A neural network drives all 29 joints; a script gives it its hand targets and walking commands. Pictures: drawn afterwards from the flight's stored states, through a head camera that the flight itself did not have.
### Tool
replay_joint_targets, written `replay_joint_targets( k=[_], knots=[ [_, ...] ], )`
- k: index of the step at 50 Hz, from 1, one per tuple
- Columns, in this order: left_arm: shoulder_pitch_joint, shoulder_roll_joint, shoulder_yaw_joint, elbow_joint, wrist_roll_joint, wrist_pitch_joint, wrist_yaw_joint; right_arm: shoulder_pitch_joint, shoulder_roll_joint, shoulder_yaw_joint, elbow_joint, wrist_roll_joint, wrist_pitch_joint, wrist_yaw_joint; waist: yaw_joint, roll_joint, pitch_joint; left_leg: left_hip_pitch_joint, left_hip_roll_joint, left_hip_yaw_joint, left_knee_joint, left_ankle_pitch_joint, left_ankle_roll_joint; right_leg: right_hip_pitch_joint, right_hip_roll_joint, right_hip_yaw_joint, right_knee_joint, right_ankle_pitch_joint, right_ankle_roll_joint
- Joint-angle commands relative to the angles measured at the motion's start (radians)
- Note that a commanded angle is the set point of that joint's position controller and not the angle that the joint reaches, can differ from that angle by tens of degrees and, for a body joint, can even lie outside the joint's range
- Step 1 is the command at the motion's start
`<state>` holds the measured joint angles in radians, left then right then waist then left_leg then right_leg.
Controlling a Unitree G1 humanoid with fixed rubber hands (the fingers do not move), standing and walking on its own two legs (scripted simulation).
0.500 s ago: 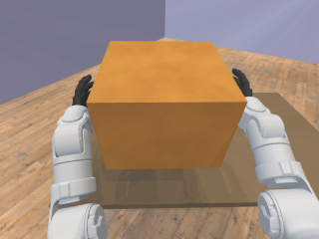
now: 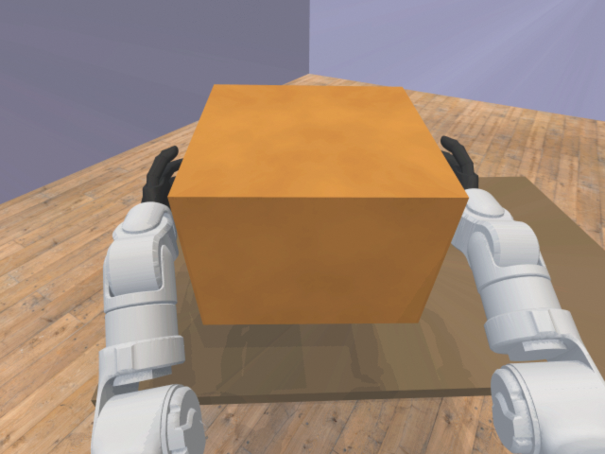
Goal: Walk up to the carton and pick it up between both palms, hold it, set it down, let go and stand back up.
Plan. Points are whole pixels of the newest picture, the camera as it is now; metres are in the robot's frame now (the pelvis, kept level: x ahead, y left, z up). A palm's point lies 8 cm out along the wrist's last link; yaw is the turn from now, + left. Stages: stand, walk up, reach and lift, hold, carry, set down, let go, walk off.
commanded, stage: hold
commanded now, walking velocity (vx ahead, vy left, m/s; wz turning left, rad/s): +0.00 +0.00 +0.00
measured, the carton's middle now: (310, 196) +0.42 +0.00 +0.20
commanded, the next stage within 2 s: none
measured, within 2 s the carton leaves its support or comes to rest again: neither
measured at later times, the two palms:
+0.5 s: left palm (163, 213) +0.35 +0.18 +0.23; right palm (463, 202) +0.36 -0.19 +0.23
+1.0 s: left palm (162, 207) +0.36 +0.18 +0.23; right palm (460, 199) +0.36 -0.19 +0.23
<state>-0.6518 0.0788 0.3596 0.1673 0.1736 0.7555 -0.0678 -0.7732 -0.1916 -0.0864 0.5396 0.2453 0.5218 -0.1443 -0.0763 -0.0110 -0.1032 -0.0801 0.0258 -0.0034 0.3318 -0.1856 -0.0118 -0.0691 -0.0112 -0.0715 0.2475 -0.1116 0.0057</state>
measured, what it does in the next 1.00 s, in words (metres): stands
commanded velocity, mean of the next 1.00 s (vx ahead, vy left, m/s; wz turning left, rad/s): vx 0.00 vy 0.00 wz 0.00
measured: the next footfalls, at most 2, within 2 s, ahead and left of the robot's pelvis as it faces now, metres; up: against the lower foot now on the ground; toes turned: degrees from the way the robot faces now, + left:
none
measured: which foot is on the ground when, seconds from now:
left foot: down 0.00-1.00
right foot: down 0.00-1.00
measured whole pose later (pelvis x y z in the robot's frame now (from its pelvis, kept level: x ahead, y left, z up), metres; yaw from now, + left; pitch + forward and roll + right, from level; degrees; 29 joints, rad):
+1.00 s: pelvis +0.00 +0.00 +0.00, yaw +0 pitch -4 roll -1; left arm -0.64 0.08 0.35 0.14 0.18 0.76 -0.07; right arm -0.76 -0.20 -0.07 0.52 0.25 0.52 -0.14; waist -0.08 0.00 -0.10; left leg -0.08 0.02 -0.01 0.33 -0.18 -0.01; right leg -0.06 -0.01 -0.07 0.24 -0.11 0.01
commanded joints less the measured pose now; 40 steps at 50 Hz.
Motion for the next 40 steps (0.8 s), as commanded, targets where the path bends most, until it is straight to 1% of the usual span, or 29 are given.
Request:
replay_joint_targets(
  k=[1, 3, 4, 6, 8, 9, 10, 11, 12, 16, 17, 18, 19, 21, 22, 23, 24, 25, 26, 27, 28, 31, 32, 34, 35, 36, 38, 39, 40],
  knots=[
    [-0.712, -0.504, -0.525, -0.224, -0.175, -0.055, -0.114, -0.737, 0.564, 0.343, -0.373, 0.149, -0.064, 0.15, -0.021, 0.073, -0.376, 0.019, -0.082, -0.001, -0.014, 0.326, -0.054, 0.212, 0.086, 0.035, 0.027, 0.239, 0.01],
    [-0.7, -0.511, -0.542, -0.241, -0.182, -0.054, -0.116, -0.735, 0.558, 0.339, -0.397, 0.157, -0.069, 0.145, -0.026, 0.08, -0.404, 0.019, -0.075, -0.008, -0.006, 0.342, -0.056, 0.243, 0.09, 0.037, 0.032, 0.253, 0.008],
    [-0.679, -0.499, -0.533, -0.197, -0.173, -0.048, -0.119, -0.732, 0.546, 0.322, -0.398, 0.147, -0.069, 0.142, -0.028, 0.073, -0.375, 0.007, -0.077, -0.003, -0.011, 0.324, -0.055, 0.225, 0.087, 0.038, 0.024, 0.236, 0.011],
    [-0.671, -0.501, -0.539, -0.235, -0.178, -0.046, -0.115, -0.718, 0.543, 0.334, -0.401, 0.155, -0.065, 0.145, -0.019, 0.067, -0.394, 0.0, -0.076, -0.008, -0.019, 0.305, -0.05, 0.233, 0.082, 0.038, 0.026, 0.23, 0.008],
    [-0.689, -0.511, -0.581, -0.299, -0.201, -0.05, -0.109, -0.698, 0.542, 0.346, -0.422, 0.16, -0.067, 0.154, -0.03, 0.104, -0.421, 0.026, -0.077, -0.004, -0.005, 0.363, -0.067, 0.221, 0.085, 0.03, 0.028, 0.252, 0.005],
    [-0.677, -0.494, -0.546, -0.236, -0.184, -0.047, -0.105, -0.714, 0.53, 0.335, -0.419, 0.158, -0.061, 0.153, -0.025, 0.068, -0.378, 0.005, -0.075, -0.009, -0.015, 0.321, -0.058, 0.207, 0.093, 0.032, 0.02, 0.225, 0.004],
    [-0.677, -0.496, -0.544, -0.237, -0.176, -0.046, -0.108, -0.709, 0.536, 0.341, -0.399, 0.147, -0.061, 0.152, -0.027, 0.076, -0.371, 0.012, -0.078, 0.002, -0.02, 0.313, -0.058, 0.216, 0.091, 0.028, 0.018, 0.219, 0.011],
    [-0.623, -0.472, -0.513, -0.216, -0.165, -0.037, -0.114, -0.668, 0.528, 0.339, -0.383, 0.143, -0.05, 0.153, -0.015, 0.03, -0.34, -0.006, -0.072, -0.001, -0.029, 0.304, -0.048, 0.208, 0.085, 0.037, 0.016, 0.22, 0.007],
    [-0.648, -0.491, -0.521, -0.205, -0.163, -0.032, -0.117, -0.704, 0.526, 0.338, -0.38, 0.138, -0.054, 0.153, -0.021, 0.05, -0.325, -0.017, -0.075, 0.004, -0.034, 0.278, -0.048, 0.21, 0.083, 0.032, 0.017, 0.194, 0.005],
    [-0.63, -0.462, -0.461, -0.148, -0.13, -0.033, -0.13, -0.73, 0.557, 0.362, -0.394, 0.13, -0.05, 0.145, 0.014, -0.015, -0.309, -0.053, -0.088, 0.015, -0.054, 0.204, -0.023, 0.248, 0.079, 0.034, 0.015, 0.186, 0.022],
    [-0.641, -0.48, -0.488, -0.198, -0.15, -0.038, -0.13, -0.747, 0.574, 0.378, -0.429, 0.14, -0.059, 0.146, 0.021, -0.009, -0.356, -0.041, -0.084, 0.014, -0.051, 0.234, -0.023, 0.265, 0.082, 0.039, 0.021, 0.207, 0.018],
    [-0.658, -0.457, -0.46, -0.179, -0.149, -0.04, -0.128, -0.762, 0.574, 0.369, -0.427, 0.133, -0.059, 0.146, 0.018, -0.022, -0.359, -0.043, -0.088, 0.017, -0.047, 0.216, -0.021, 0.26, 0.078, 0.036, 0.022, 0.216, 0.018],
    [-0.639, -0.459, -0.478, -0.199, -0.15, -0.048, -0.123, -0.765, 0.581, 0.377, -0.472, 0.153, -0.068, 0.145, 0.036, -0.011, -0.404, -0.042, -0.094, 0.014, -0.045, 0.233, -0.015, 0.285, 0.074, 0.041, 0.029, 0.247, 0.025],
    [-0.712, -0.48, -0.468, -0.167, -0.15, -0.057, -0.118, -0.788, 0.596, 0.365, -0.408, 0.123, -0.065, 0.147, 0.027, -0.017, -0.341, -0.047, -0.089, 0.011, -0.051, 0.184, -0.013, 0.224, 0.079, 0.04, 0.02, 0.166, 0.024],
    [-0.736, -0.498, -0.505, -0.197, -0.165, -0.061, -0.117, -0.774, 0.591, 0.363, -0.374, 0.128, -0.07, 0.152, 0.016, 0.039, -0.385, -0.03, -0.082, 0.013, -0.046, 0.182, -0.025, 0.216, 0.076, 0.038, 0.021, 0.145, 0.015],
    [-0.716, -0.499, -0.523, -0.182, -0.178, -0.061, -0.11, -0.779, 0.596, 0.369, -0.398, 0.132, -0.081, 0.156, 0.014, 0.013, -0.383, -0.022, -0.081, 0.01, -0.039, 0.206, -0.026, 0.189, 0.081, 0.034, 0.023, 0.153, 0.013],
    [-0.753, -0.505, -0.517, -0.204, -0.168, -0.065, -0.109, -0.752, 0.597, 0.342, -0.345, 0.116, -0.073, 0.16, 0.004, 0.056, -0.361, -0.014, -0.084, 0.015, -0.048, 0.183, -0.034, 0.183, 0.075, 0.031, 0.014, 0.126, 0.014],
    [-0.719, -0.484, -0.492, -0.132, -0.159, -0.059, -0.112, -0.769, 0.588, 0.338, -0.347, 0.121, -0.073, 0.162, 0.017, 0.023, -0.343, -0.038, -0.075, 0.009, -0.055, 0.133, -0.018, 0.162, 0.072, 0.038, 0.001, 0.085, 0.011],
    [-0.705, -0.48, -0.482, -0.104, -0.148, -0.059, -0.116, -0.76, 0.595, 0.325, -0.334, 0.103, -0.071, 0.159, 0.009, 0.01, -0.329, -0.058, -0.086, 0.02, -0.061, 0.108, -0.012, 0.184, 0.059, 0.042, 0.001, 0.092, 0.013],
    [-0.722, -0.515, -0.512, -0.153, -0.163, -0.06, -0.119, -0.768, 0.597, 0.328, -0.337, 0.103, -0.074, 0.16, -0.002, 0.034, -0.35, -0.049, -0.08, 0.017, -0.058, 0.136, -0.021, 0.199, 0.068, 0.04, 0.017, 0.111, 0.01],
    [-0.748, -0.504, -0.507, -0.132, -0.162, -0.061, -0.119, -0.775, 0.589, 0.311, -0.306, 0.1, -0.074, 0.16, -0.016, 0.035, -0.321, -0.051, -0.081, 0.018, -0.062, 0.112, -0.026, 0.185, 0.067, 0.034, 0.015, 0.086, 0.011],
    [-0.693, -0.478, -0.491, -0.128, -0.161, -0.058, -0.127, -0.757, 0.585, 0.33, -0.351, 0.117, -0.076, 0.153, -0.004, 0.035, -0.383, -0.043, -0.088, 0.014, -0.048, 0.185, -0.021, 0.243, 0.07, 0.039, 0.021, 0.177, 0.02],
    [-0.714, -0.492, -0.509, -0.132, -0.166, -0.062, -0.129, -0.757, 0.579, 0.314, -0.342, 0.112, -0.076, 0.148, -0.02, 0.048, -0.377, -0.038, -0.084, 0.011, -0.047, 0.184, -0.027, 0.23, 0.067, 0.036, 0.024, 0.157, 0.018],
    [-0.728, -0.51, -0.506, -0.132, -0.169, -0.069, -0.125, -0.795, 0.599, 0.33, -0.361, 0.11, -0.079, 0.151, -0.005, 0.023, -0.392, -0.036, -0.087, 0.012, -0.046, 0.183, -0.025, 0.225, 0.075, 0.03, 0.024, 0.153, 0.018],
    [-0.746, -0.503, -0.515, -0.136, -0.175, -0.07, -0.121, -0.762, 0.595, 0.315, -0.316, 0.118, -0.074, 0.153, -0.023, 0.054, -0.371, -0.031, -0.085, 0.008, -0.048, 0.168, -0.028, 0.207, 0.062, 0.036, 0.019, 0.137, 0.015],
    [-0.749, -0.5, -0.508, -0.123, -0.171, -0.072, -0.119, -0.765, 0.599, 0.331, -0.312, 0.115, -0.074, 0.156, 0.0, 0.04, -0.362, -0.045, -0.085, 0.009, -0.052, 0.157, -0.023, 0.194, 0.068, 0.042, 0.017, 0.115, 0.013],
    [-0.743, -0.492, -0.501, -0.15, -0.166, -0.071, -0.117, -0.727, 0.587, 0.316, -0.268, 0.111, -0.068, 0.16, -0.014, 0.052, -0.362, -0.043, -0.086, 0.004, -0.055, 0.164, -0.03, 0.199, 0.063, 0.034, 0.017, 0.128, 0.017],
    [-0.737, -0.489, -0.494, -0.141, -0.166, -0.068, -0.121, -0.743, 0.591, 0.322, -0.301, 0.121, -0.067, 0.16, 0.001, 0.048, -0.362, -0.052, -0.086, 0.007, -0.051, 0.177, -0.029, 0.217, 0.068, 0.041, 0.024, 0.142, 0.015],
    [-0.692, -0.49, -0.481, -0.093, -0.154, -0.058, -0.127, -0.759, 0.584, 0.322, -0.327, 0.122, -0.071, 0.153, -0.013, 0.02, -0.336, -0.039, -0.086, 0.009, -0.052, 0.193, -0.026, 0.229, 0.072, 0.037, 0.014, 0.164, 0.024]
  ],
)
